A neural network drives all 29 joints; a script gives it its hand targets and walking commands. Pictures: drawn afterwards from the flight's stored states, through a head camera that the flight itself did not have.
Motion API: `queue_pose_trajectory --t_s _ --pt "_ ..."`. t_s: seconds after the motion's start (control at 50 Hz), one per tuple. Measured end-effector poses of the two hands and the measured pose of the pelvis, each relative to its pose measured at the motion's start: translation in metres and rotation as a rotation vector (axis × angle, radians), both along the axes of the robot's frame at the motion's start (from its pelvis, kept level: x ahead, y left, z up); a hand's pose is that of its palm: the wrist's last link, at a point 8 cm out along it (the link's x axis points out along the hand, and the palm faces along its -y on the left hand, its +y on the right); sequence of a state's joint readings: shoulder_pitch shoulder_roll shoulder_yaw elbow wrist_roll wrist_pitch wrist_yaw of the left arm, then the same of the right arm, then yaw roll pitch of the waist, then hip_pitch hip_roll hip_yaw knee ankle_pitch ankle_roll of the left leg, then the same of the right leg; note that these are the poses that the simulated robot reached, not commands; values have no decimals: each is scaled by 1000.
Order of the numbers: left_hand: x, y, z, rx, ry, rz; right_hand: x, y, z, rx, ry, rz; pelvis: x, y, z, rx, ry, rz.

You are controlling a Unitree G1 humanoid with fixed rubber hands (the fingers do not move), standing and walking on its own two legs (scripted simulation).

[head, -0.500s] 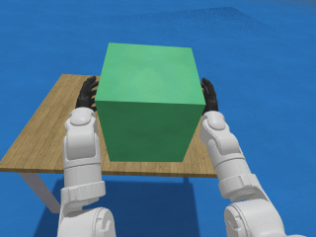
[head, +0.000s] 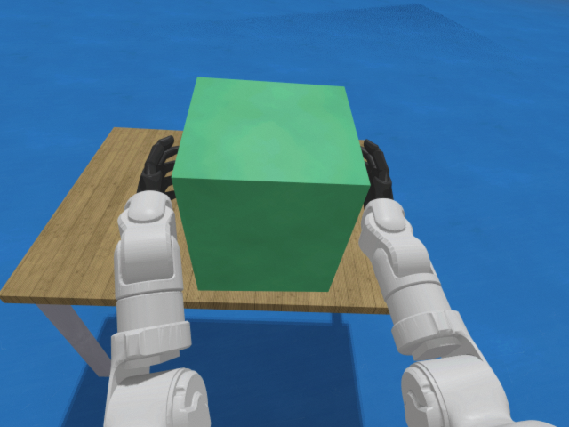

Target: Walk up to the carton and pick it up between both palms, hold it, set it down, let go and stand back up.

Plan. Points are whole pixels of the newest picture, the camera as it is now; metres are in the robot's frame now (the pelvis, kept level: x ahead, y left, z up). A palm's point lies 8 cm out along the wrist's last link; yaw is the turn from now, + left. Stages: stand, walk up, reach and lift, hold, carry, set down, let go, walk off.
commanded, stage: hold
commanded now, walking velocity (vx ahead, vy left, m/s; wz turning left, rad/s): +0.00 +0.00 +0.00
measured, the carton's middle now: (268, 192) +0.41 +0.01 +0.13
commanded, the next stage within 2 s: none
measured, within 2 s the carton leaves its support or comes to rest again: neither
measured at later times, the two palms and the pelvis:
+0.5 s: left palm (158, 193) +0.36 +0.15 +0.18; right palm (379, 195) +0.36 -0.15 +0.16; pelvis +0.01 +0.00 +0.00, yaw +0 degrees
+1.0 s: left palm (155, 194) +0.37 +0.16 +0.17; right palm (375, 193) +0.37 -0.14 +0.16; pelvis +0.01 +0.00 +0.00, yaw +0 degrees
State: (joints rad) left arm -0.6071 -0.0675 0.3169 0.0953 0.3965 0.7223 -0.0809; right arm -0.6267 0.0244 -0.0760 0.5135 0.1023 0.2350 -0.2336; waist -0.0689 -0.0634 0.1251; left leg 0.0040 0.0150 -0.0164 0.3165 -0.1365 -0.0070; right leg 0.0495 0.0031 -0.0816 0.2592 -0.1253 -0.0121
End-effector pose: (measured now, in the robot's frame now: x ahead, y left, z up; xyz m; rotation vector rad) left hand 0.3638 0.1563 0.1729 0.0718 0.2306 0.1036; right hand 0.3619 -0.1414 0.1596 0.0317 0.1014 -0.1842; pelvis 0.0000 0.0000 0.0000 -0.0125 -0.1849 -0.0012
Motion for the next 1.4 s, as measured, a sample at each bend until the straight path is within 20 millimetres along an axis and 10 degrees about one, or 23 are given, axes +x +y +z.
queue_pose_trajectory --t_s 1.4 --pt "-1 -4 6 -12 -37 -1 -1 -4 15 -13 -45 -1 5 -3 0 -2 -1 -3"
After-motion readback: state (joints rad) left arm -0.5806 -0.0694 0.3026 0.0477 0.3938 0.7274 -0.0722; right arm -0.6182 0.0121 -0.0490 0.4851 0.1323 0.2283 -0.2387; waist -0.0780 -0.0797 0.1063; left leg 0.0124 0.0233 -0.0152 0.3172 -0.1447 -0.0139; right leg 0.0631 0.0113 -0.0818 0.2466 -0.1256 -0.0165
